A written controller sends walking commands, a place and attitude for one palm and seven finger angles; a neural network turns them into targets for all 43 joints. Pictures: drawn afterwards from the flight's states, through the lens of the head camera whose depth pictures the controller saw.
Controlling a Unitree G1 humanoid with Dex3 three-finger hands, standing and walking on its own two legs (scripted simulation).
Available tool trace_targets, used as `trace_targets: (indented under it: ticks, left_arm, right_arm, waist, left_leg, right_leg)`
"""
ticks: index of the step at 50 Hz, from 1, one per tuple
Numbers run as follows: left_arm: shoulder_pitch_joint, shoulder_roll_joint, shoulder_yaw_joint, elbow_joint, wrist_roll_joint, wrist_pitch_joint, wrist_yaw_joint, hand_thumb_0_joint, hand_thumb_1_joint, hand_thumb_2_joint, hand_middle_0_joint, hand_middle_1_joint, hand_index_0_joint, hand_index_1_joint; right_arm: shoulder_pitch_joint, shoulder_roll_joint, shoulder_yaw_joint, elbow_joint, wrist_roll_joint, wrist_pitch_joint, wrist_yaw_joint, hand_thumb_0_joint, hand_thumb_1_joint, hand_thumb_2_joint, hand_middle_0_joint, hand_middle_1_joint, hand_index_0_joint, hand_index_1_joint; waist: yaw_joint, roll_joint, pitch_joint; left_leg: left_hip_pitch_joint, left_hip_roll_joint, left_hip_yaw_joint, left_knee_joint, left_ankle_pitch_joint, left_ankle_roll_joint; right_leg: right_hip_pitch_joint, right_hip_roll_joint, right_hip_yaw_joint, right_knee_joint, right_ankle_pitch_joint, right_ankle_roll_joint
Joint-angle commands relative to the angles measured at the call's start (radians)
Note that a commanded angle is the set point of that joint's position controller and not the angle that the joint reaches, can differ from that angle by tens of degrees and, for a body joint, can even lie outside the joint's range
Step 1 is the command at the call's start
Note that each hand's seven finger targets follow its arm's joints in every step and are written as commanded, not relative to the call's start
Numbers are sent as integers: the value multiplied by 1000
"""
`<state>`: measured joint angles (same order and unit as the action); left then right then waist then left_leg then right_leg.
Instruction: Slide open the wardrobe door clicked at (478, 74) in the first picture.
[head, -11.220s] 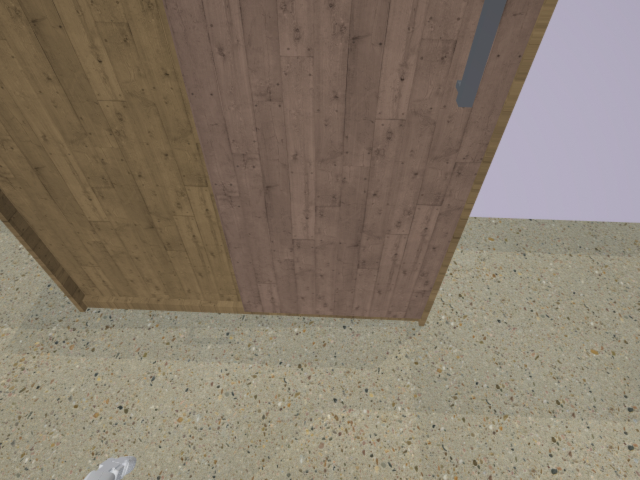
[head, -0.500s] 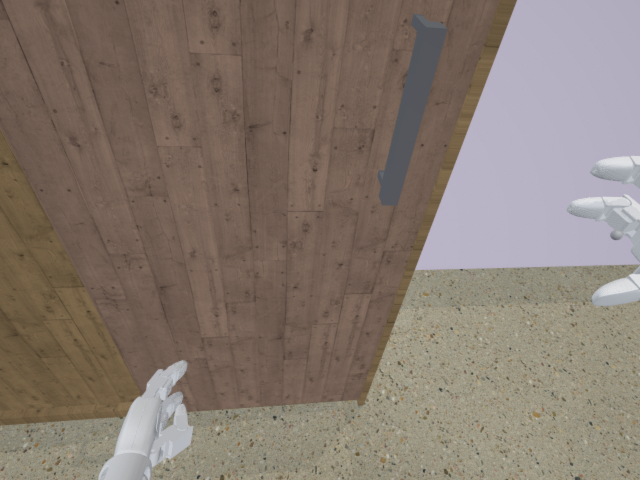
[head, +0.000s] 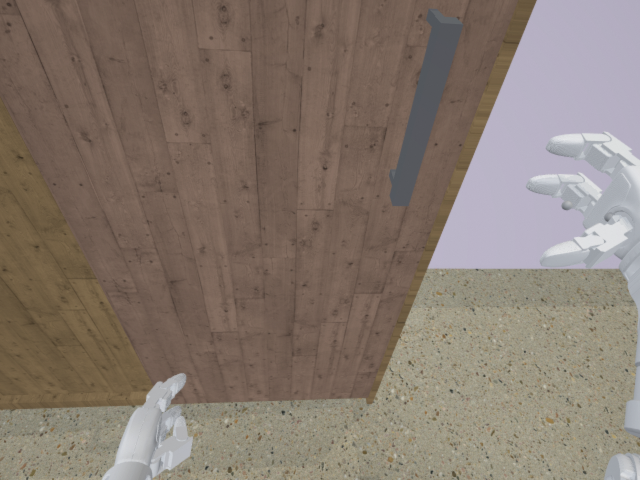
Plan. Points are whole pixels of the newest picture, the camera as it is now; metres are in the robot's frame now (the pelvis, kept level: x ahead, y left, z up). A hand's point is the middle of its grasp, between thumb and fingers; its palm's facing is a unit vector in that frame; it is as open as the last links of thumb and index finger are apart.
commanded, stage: move the hooked fingers beside the handle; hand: right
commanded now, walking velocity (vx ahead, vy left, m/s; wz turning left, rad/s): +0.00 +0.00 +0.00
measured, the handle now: (415, 117) +0.50 -0.09 +0.24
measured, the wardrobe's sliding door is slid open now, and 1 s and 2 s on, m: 0.00 0.00 0.00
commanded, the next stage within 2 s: feel for the door with the fingertips in 1.74 s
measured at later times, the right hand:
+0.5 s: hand (520, 177) +0.39 -0.20 +0.24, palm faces -0.03 +1.00 -0.05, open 14.0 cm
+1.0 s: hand (476, 148) +0.44 -0.16 +0.24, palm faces -0.05 +1.00 -0.01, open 14.0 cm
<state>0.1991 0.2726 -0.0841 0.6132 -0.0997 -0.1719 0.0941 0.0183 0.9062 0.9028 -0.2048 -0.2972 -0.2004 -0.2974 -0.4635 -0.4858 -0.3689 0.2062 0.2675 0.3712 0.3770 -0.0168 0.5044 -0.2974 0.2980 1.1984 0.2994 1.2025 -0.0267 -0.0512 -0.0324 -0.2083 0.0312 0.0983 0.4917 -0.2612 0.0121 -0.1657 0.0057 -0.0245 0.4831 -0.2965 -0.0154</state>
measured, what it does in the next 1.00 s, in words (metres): stands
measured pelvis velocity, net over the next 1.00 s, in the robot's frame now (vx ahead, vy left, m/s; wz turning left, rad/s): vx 0.00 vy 0.00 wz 0.03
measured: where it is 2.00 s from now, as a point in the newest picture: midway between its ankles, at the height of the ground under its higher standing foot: outside the picture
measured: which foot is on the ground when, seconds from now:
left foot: down 0.00-1.00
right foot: down 0.00-1.00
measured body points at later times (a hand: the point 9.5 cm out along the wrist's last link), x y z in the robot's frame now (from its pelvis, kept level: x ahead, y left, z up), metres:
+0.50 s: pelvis +0.00 +0.00 +0.00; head -0.01 +0.02 +0.45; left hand +0.18 +0.24 -0.08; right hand +0.38 -0.25 +0.24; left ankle +0.00 +0.11 -0.74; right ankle -0.02 -0.11 -0.74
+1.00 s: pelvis +0.00 +0.00 +0.00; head +0.00 +0.02 +0.45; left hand +0.10 +0.27 -0.10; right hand +0.44 -0.21 +0.24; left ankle +0.00 +0.11 -0.74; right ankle -0.02 -0.11 -0.74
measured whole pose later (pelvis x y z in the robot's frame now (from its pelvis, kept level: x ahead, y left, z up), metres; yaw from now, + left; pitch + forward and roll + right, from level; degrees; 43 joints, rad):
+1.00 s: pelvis +0.00 +0.00 +0.00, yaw +2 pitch +1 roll +0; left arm 0.30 0.28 -0.04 0.67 -0.09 -0.11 0.09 0.02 0.91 0.90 -0.20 -0.30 -0.20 -0.30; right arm -0.81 -0.42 -0.28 0.66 0.19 0.23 0.22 -0.02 0.50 -0.30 0.30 1.20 0.30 1.20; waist 0.04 -0.04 -0.04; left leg -0.24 0.01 0.07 0.45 -0.23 0.02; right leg -0.18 -0.01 -0.05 0.43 -0.27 -0.01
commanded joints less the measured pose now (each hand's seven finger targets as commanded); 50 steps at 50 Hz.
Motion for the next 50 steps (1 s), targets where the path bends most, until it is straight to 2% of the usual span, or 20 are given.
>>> trace_targets:
  ticks: [1, 5, 10, 14, 15, 17, 19, 20, 21, 23, 25, 28, 31, 33, 35, 40, 43, 44, 47, 50]
  left_arm:
    - [-140, 110, 44, -173, 0, -53, 1, 0, 900, 900, -200, -300, -200, -300]
    - [-130, 113, 50, -168, 1, -41, -1, 0, 900, 900, -200, -300, -200, -300]
    - [-131, 110, 51, -174, -2, -31, -5, 0, 900, 900, -200, -300, -200, -300]
    - [-124, 110, 54, -162, 1, -23, -3, 0, 900, 900, -200, -300, -200, -300]
    - [-119, 114, 53, -159, -1, -17, 0, 0, 900, 900, -200, -300, -200, -300]
    - [-118, 110, 54, -150, -3, -16, 4, 0, 900, 900, -200, -300, -200, -300]
    - [-111, 113, 55, -146, 1, -13, 6, 0, 900, 900, -200, -300, -200, -300]
    - [-111, 112, 55, -142, 1, -12, 7, 0, 900, 900, -200, -300, -200, -300]
    - [-108, 109, 55, -144, 2, -13, 8, 0, 900, 900, -200, -300, -200, -300]
    - [-103, 105, 56, -142, 5, -14, 7, 0, 900, 900, -200, -300, -200, -300]
    - [-95, 111, 58, -133, 5, -7, 5, 0, 900, 900, -200, -300, -200, -300]
    - [-89, 109, 58, -124, 0, -1, 5, 0, 900, 900, -200, -300, -200, -300]
    - [-70, 117, 63, -117, 3, 10, 7, 0, 900, 900, -200, -300, -200, -300]
    - [-60, 117, 62, -115, 2, 15, 8, 0, 900, 900, -200, -300, -200, -300]
    - [-51, 114, 64, -118, 6, 13, 8, 0, 900, 900, -200, -300, -200, -300]
    - [-11, 120, 71, -99, 7, 6, 9, 0, 900, 900, -200, -300, -200, -300]
    - [5, 123, 75, -93, 7, 2, 6, 0, 900, 900, -200, -300, -200, -300]
    - [14, 127, 80, -91, 5, 5, 3, 0, 900, 900, -200, -300, -200, -300]
    - [24, 126, 82, -87, 6, 5, -1, 0, 900, 900, -200, -300, -200, -300]
    - [30, 133, 88, -94, 11, 11, -6, 0, 900, 900, -200, -300, -200, -300]
  right_arm:
    - [-443, -264, -79, -196, 12, -73, -32, 0, 500, -300, 300, 1200, 300, 1200]
    - [-460, -257, -75, -172, 7, -75, -43, 0, 500, -300, 300, 1200, 300, 1200]
    - [-486, -228, -46, -193, -1, -69, -61, 0, 500, -300, 300, 1200, 300, 1200]
    - [-473, -204, -34, -143, 2, -62, -75, 0, 500, -300, 300, 1200, 300, 1200]
    - [-497, -229, -49, -124, -3, -58, -80, 0, 500, -300, 300, 1200, 300, 1200]
    - [-591, -172, 18, -114, -9, -62, -87, 0, 500, -300, 300, 1200, 300, 1200]
    - [-588, -204, -4, -93, -17, -69, -101, 0, 500, -300, 300, 1200, 300, 1200]
    - [-642, -190, 15, -102, -18, -78, -103, 0, 500, -300, 300, 1200, 300, 1200]
    - [-657, -176, 24, -106, -18, -87, -106, 0, 500, -300, 300, 1200, 300, 1200]
    - [-662, -161, 27, -97, -18, -99, -111, 0, 500, -300, 300, 1200, 300, 1200]
    - [-651, -179, 13, -59, -19, -103, -117, 0, 500, -300, 300, 1200, 300, 1200]
    - [-677, -127, 57, 17, -25, -91, -131, 0, 500, -300, 300, 1200, 300, 1200]
    - [-706, -174, 24, 88, -36, -91, -152, 0, 500, -300, 300, 1200, 300, 1200]
    - [-750, -181, 32, 123, -47, -106, -161, 0, 500, -300, 300, 1200, 300, 1200]
    - [-803, -187, 33, 103, -55, -141, -169, 0, 500, -300, 300, 1200, 300, 1200]
    - [-853, -180, 40, 175, -55, -197, -158, 0, 500, -300, 300, 1200, 300, 1200]
    - [-834, -171, 40, 221, -58, -205, -158, 0, 500, -300, 300, 1200, 300, 1200]
    - [-821, -178, 38, 237, -61, -206, -158, 0, 500, -300, 300, 1200, 300, 1200]
    - [-847, -152, 54, 240, -62, -208, -161, 0, 500, -300, 300, 1200, 300, 1200]
    - [-784, -212, -13, 236, -62, -213, -168, 0, 500, -300, 300, 1200, 300, 1200]
  waist:
    - [-1, -9, -256]
    - [4, 23, -260]
    - [4, -17, -276]
    - [8, 40, -249]
    - [12, 38, -245]
    - [35, 10, -230]
    - [24, 14, -247]
    - [36, -5, -261]
    - [36, 8, -279]
    - [32, -23, -303]
    - [30, 32, -294]
    - [41, 17, -240]
    - [39, 72, -246]
    - [45, 59, -239]
    - [46, 24, -284]
    - [59, 43, -310]
    - [57, 26, -307]
    - [56, 60, -301]
    - [58, 12, -294]
    - [39, 77, -315]
  left_leg:
    - [75, 3, -42, -47, 298, 20]
    - [84, 3, -44, -48, 333, 18]
    - [88, 4, -46, -46, 347, 21]
    - [79, 2, -47, -53, 344, 18]
    - [76, 2, -48, -54, 332, 18]
    - [42, 3, -47, -60, 292, 17]
    - [57, 2, -51, -62, 298, 21]
    - [61, 5, -53, -64, 302, 21]
    - [70, 4, -50, -57, 316, 22]
    - [76, 4, -51, -51, 344, 25]
    - [92, 3, -50, -57, 350, 22]
    - [49, 3, -49, -65, 301, 23]
    - [68, 3, -58, -74, 293, 18]
    - [63, 5, -60, -78, 270, 19]
    - [80, 4, -64, -74, 286, 23]
    - [105, 1, -68, -75, 330, 21]
    - [103, 1, -69, -73, 349, 22]
    - [109, 0, -67, -76, 351, 20]
    - [92, -2, -66, -72, 363, 24]
    - [140, -3, -69, -70, 389, 20]
  right_leg:
    - [84, -5, 71, -55, 305, -13]
    - [82, -9, 62, -53, 329, -16]
    - [96, -9, 56, -52, 350, -13]
    - [79, -10, 54, -50, 335, -17]
    - [71, -10, 55, -56, 322, -17]
    - [80, -8, 57, -58, 286, -16]
    - [84, -9, 59, -56, 304, -18]
    - [94, -8, 56, -58, 302, -18]
    - [102, -8, 61, -56, 320, -17]
    - [122, -7, 60, -51, 352, -15]
    - [100, -10, 56, -58, 347, -17]
    - [77, -10, 56, -67, 298, -15]
    - [48, -11, 49, -72, 276, -22]
    - [36, -11, 47, -78, 254, -21]
    - [66, -12, 50, -77, 280, -23]
    - [70, -15, 40, -75, 302, -27]
    - [61, -14, 34, -75, 312, -25]
    - [54, -18, 34, -74, 315, -28]
    - [60, -15, 33, -73, 328, -25]
    - [40, -17, 27, -79, 340, -30]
